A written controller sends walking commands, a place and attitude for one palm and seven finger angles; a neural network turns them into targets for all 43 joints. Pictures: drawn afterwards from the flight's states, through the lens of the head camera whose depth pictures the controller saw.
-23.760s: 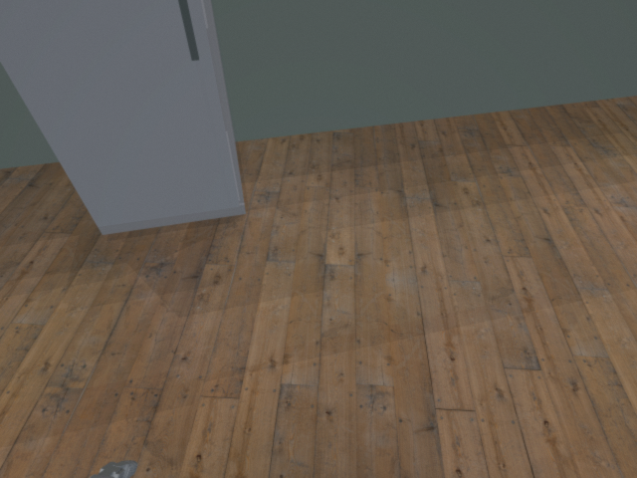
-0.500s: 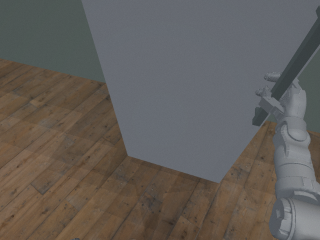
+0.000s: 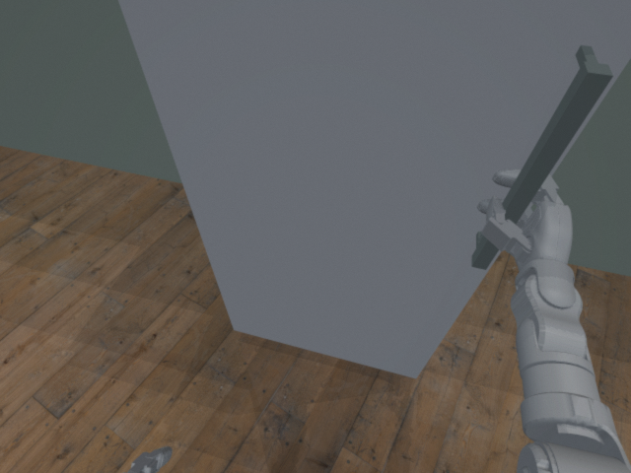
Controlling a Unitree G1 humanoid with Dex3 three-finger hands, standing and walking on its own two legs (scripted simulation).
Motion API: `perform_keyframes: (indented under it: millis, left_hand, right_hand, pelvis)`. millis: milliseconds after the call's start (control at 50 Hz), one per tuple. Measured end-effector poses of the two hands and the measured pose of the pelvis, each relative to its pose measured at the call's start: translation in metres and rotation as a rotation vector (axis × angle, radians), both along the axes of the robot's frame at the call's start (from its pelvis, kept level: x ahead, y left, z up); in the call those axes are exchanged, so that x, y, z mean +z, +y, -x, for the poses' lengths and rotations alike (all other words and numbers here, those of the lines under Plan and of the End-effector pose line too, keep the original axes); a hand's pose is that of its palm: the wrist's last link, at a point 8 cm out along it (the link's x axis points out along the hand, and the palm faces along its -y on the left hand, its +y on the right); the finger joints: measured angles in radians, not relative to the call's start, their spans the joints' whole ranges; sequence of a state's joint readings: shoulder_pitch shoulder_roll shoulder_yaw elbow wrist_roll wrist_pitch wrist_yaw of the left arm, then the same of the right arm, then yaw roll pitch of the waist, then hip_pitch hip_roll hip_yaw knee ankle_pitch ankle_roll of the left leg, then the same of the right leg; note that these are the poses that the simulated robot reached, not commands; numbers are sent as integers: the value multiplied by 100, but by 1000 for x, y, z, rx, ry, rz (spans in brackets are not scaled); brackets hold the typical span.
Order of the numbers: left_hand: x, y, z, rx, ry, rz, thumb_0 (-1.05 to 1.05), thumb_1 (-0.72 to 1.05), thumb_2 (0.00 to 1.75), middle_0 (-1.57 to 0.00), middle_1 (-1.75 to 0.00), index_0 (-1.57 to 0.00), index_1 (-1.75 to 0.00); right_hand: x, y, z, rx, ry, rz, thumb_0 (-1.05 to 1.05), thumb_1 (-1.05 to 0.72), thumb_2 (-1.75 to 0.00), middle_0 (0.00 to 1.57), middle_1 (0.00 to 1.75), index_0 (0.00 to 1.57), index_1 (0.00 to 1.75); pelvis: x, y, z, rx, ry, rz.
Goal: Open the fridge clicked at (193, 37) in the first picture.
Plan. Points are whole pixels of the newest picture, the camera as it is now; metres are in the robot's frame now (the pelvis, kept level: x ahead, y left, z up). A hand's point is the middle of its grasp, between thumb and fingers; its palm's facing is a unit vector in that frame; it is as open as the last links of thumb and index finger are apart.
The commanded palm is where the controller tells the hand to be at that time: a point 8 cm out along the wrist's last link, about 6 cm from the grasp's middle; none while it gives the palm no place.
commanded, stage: pull the door a little, standing still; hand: right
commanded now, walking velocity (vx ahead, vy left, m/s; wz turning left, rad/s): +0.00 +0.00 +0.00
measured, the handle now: (521, 179) +0.47 -0.20 +0.15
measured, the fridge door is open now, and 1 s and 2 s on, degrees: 0 12 49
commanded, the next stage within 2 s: walk backward, drawing the door open in 0.16 s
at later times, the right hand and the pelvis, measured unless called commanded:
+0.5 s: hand (490, 274) +0.34 -0.15 +0.11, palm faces -0.01 +0.99 -0.15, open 6.1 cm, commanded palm +0.31 -0.21 +0.11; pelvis +0.07 -0.04 +0.02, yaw +0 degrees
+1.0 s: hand (478, 293) +0.31 -0.13 +0.11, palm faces +0.23 +0.96 -0.15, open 6.3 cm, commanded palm +0.27 -0.18 +0.11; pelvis +0.13 +0.01 +0.00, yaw -17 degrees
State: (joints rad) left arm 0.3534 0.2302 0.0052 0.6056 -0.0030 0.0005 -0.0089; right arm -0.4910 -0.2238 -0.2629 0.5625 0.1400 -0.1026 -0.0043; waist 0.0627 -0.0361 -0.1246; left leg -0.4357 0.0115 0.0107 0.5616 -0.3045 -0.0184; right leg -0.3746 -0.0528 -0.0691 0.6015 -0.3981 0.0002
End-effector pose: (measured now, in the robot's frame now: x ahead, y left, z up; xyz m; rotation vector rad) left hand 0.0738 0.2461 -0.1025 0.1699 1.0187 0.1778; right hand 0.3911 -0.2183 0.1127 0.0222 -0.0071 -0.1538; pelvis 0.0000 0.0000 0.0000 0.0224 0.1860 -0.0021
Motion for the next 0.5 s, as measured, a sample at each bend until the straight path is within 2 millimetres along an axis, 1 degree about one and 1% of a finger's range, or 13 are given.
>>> perform_keyframes:
  millis: [100, 180, 220, 280, 300, 340, 380, 440, 500]
  left_hand:
    - [6, -5, -12, 13, -16, 16, 1, 90, 90, -20, -30, -20, -30]
    - [15, -9, -31, 23, -60, 25, 1, 90, 90, -20, -30, -20, -30]
    - [18, -10, -47, 26, -97, 23, 1, 90, 90, -20, -30, -20, -30]
    - [20, -13, -76, 27, -157, 17, 1, 90, 90, -20, -30, -20, -30]
    - [21, -14, -86, 21, -170, 6, 1, 90, 90, -20, -30, -20, -30]
    - [23, -18, -105, -11, -171, -26, 1, 90, 90, -20, -30, -20, -30]
    - [27, -23, -123, -55, -165, -57, 1, 90, 90, -20, -30, -20, -30]
    - [35, -34, -150, -99, -177, -91, 1, 90, 90, -20, -30, -20, -30]
    - [43, -49, -175, -118, -230, -64, 1, 90, 90, -20, -30, -20, -30]
  right_hand:
    - [2, 0, 10, 16, 2, 14, 4, -76, -78, 28, 139, 29, 136]
    - [3, 2, 22, 39, 17, 14, 3, -77, -78, 22, 133, 23, 132]
    - [2, 3, 30, 51, 3, 16, 3, -77, -78, 21, 132, 22, 131]
    - [1, 7, 47, 67, -25, 19, 2, -76, -78, 22, 132, 21, 128]
    - [1, 8, 51, 77, -33, 53, 2, -74, -78, 22, 132, 20, 128]
    - [2, 7, 54, 113, -42, 142, 1, -70, -78, 26, 133, 22, 129]
    - [3, 7, 58, 140, -46, 183, 0, -66, -78, 30, 134, 27, 131]
    - [3, 8, 65, 164, -40, 167, -1, -63, -78, 36, 136, 33, 134]
    - [5, 10, 68, 168, -3, 177, -2, -63, -79, 40, 138, 37, 136]
  pelvis:
    - [6, -3, -11, 17, -13, 1]
    - [12, -8, -26, 51, -31, -1]
    - [11, -10, -36, 76, -36, -4]
    - [6, -14, -50, 107, -37, -10]
    - [5, -15, -53, 103, -43, -10]
    - [6, -18, -56, 67, -61, -3]
    - [8, -22, -58, 28, -81, 3]
    - [11, -31, -66, 10, -94, 6]
    - [16, -38, -72, 0, -101, -17]
